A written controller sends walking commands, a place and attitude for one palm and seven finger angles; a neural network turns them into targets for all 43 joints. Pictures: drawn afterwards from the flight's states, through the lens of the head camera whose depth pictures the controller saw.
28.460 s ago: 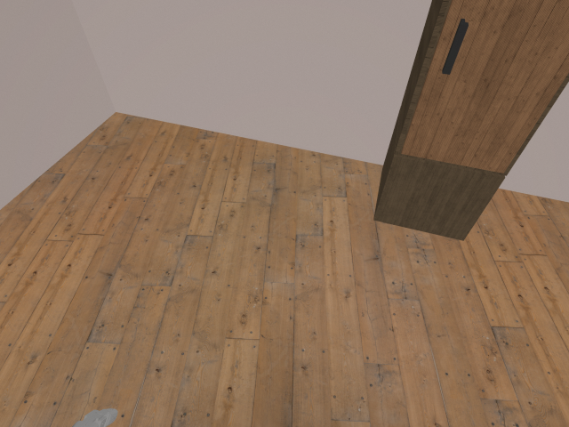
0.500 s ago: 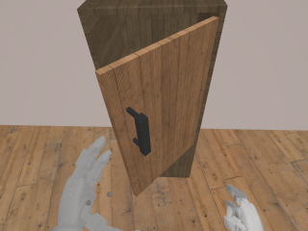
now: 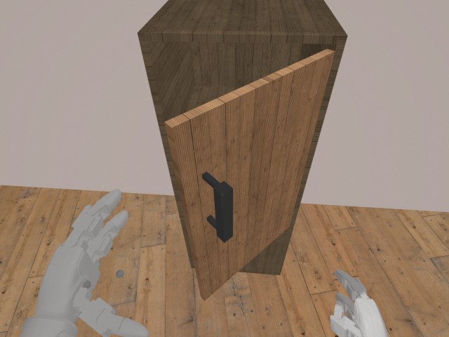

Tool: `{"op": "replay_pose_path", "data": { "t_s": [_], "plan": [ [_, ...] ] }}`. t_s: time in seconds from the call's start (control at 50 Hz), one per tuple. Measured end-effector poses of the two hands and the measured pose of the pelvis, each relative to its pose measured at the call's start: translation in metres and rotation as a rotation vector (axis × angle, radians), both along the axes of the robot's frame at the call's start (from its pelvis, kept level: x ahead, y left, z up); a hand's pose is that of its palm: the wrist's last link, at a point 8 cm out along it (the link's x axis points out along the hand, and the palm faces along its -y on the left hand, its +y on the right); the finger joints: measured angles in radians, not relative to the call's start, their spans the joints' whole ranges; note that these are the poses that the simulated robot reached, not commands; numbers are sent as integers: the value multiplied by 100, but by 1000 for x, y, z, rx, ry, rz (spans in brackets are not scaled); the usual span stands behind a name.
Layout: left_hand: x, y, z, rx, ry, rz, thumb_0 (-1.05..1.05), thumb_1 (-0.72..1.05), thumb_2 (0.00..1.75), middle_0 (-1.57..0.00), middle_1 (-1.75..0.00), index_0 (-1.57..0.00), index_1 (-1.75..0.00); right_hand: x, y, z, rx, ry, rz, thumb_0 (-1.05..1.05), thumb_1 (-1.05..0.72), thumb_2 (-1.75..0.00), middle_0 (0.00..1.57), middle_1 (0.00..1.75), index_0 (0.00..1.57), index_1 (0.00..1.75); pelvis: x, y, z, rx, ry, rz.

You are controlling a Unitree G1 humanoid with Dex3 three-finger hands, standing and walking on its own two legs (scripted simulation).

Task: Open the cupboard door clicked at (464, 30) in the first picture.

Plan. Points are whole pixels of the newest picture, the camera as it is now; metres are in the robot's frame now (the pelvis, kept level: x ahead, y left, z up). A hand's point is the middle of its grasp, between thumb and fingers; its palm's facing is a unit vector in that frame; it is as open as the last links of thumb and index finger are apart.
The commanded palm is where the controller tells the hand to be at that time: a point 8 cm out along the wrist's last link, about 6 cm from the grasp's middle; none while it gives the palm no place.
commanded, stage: draw the hand back to the body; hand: left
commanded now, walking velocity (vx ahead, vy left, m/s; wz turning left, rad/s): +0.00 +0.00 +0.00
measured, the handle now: (216, 207) +0.32 +0.05 +0.10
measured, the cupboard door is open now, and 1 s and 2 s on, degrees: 46 46 46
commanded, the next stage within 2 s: step back with the hand held close in 1.04 s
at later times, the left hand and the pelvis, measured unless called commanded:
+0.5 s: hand (55, 234) +0.20 +0.25 +0.17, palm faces +0.31 -0.87 -0.38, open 11.0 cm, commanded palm +0.16 +0.30 +0.19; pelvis +0.01 +0.03 +0.03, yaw -2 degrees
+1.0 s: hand (42, 229) +0.20 +0.26 +0.18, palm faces +0.39 -0.84 -0.39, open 7.5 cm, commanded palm +0.15 +0.30 +0.20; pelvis +0.01 +0.01 +0.03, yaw -1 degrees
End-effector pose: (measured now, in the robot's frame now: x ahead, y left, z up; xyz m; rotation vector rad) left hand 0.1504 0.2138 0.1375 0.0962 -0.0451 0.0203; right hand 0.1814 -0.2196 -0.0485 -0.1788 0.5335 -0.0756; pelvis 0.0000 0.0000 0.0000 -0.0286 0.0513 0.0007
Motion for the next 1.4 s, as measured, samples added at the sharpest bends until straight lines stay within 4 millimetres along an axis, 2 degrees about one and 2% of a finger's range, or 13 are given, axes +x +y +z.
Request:
{"op": "replay_pose_path", "data": {
  "t_s": [0.06, 0.22, 0.36, 0.54, 0.72, 0.92, 1.18, 1.28, 1.4],
  "plan": [
    [-1, 9, 7, 89, 4, 74, -1, -39, 34, -15, -30, -16, -30, 3, 7, 3, -10, 13, -3, 1, -91, -90, 20, 30, 20, 30, 1, 3, 5, -3, -12, -3],
    [0, 36, 13, 189, 42, 201, -1, -16, 44, -16, -30, -17, -30, 2, 26, 5, -20, 78, 13, 1, -91, -90, 21, 30, 20, 30, 3, 14, 18, -2, -41, -9],
    [9, 58, 37, 262, -23, 248, -1, 8, 54, -17, -30, -18, -30, 1, 34, 3, -16, 111, 19, 1, -91, -90, 21, 30, 20, 30, 9, 24, 25, 4, -60, -18],
    [18, 84, 49, 312, -49, 310, 0, 39, 68, -19, -30, -19, -30, 1, 30, 6, -26, 144, -4, 1, -91, -90, 21, 30, 20, 30, 14, 27, 30, 9, -71, -30],
    [17, 104, 70, 363, -111, 386, 1, 70, 81, -20, -30, -21, -30, 2, 17, 9, -41, 152, -17, 1, -91, -90, 21, 30, 20, 30, 14, 24, 32, 10, -80, -28],
    [13, 89, 58, 323, -65, 374, 1, 86, 88, -20, -30, -21, -30, -3, 7, 7, -33, 161, -25, 1, -91, -90, 21, 30, 20, 30, 11, 15, 33, 13, -86, -28],
    [9, 78, 64, 334, -81, 388, 1, 89, 89, -21, -30, -21, -30, -4, -4, 5, -16, 154, -29, 1, -91, -90, 21, 30, 20, 30, 8, 1, 34, 16, -102, -27],
    [15, 81, 73, 396, -108, 389, 1, 89, 89, -21, -30, -21, -30, -6, -12, 3, -17, 180, -47, 1, -91, -90, 21, 30, 20, 30, 6, -2, 34, 7, -80, -33],
    [22, 77, 63, 412, -59, 334, 1, 89, 89, -21, -30, -21, -30, -18, -24, 2, -25, 215, -111, 1, -91, -90, 21, 30, 20, 30, -1, 1, 33, 4, -56, -53]
  ]
}}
